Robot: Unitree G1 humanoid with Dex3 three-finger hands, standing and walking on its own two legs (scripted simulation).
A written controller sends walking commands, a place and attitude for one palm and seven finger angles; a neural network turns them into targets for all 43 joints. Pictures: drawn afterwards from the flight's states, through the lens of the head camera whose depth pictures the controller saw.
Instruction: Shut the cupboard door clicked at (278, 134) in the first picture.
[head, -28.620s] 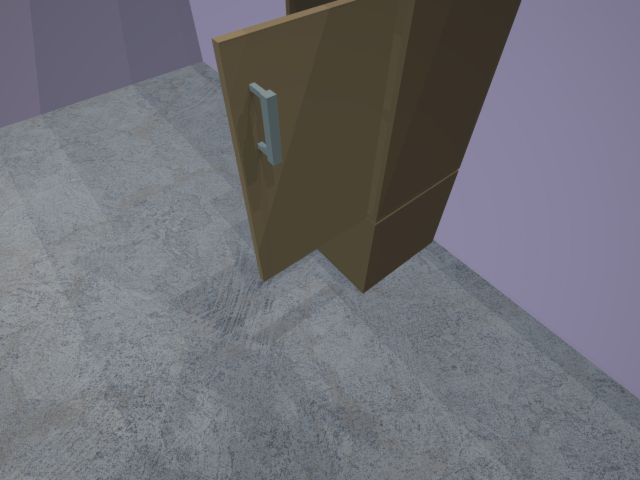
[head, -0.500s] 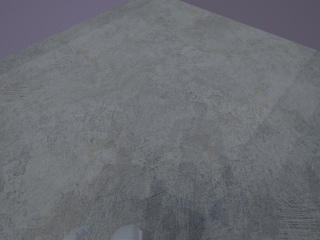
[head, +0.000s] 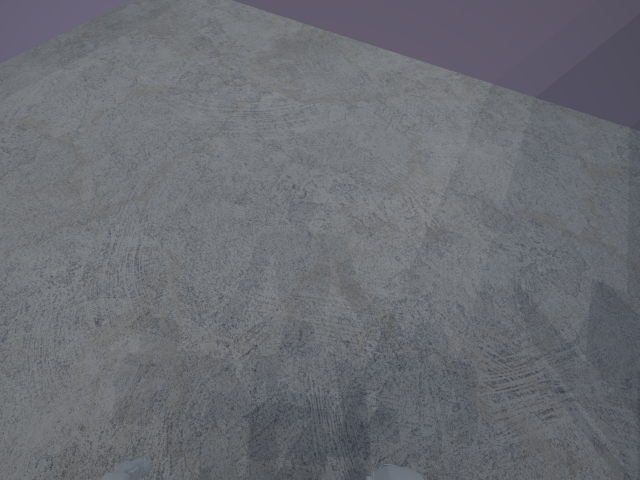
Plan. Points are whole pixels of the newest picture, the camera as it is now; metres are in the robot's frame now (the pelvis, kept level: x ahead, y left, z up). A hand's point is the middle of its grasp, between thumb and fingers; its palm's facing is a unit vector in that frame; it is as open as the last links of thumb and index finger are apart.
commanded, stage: turn to face it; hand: left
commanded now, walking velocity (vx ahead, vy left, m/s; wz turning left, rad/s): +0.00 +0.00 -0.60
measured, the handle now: out of the picture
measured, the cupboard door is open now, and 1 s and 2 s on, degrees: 51 51 51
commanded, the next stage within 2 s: take the last steps up to it in 1.70 s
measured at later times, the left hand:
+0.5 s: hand (203, 469) +0.15 +0.17 -0.19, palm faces -0.25 -0.95 -0.19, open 7.4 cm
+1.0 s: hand (274, 393) +0.25 +0.08 -0.16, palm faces -0.56 -0.78 -0.27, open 7.4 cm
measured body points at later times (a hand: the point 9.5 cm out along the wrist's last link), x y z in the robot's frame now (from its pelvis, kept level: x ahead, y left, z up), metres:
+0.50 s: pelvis +0.03 +0.00 -0.01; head +0.08 +0.01 +0.43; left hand +0.16 +0.22 -0.17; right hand +0.05 -0.28 -0.13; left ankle +0.07 +0.10 -0.75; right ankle -0.01 -0.15 -0.74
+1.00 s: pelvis +0.03 -0.02 -0.02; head +0.06 -0.06 +0.43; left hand +0.28 +0.12 -0.14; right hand -0.10 -0.25 -0.17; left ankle +0.07 +0.11 -0.72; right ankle -0.04 -0.11 -0.74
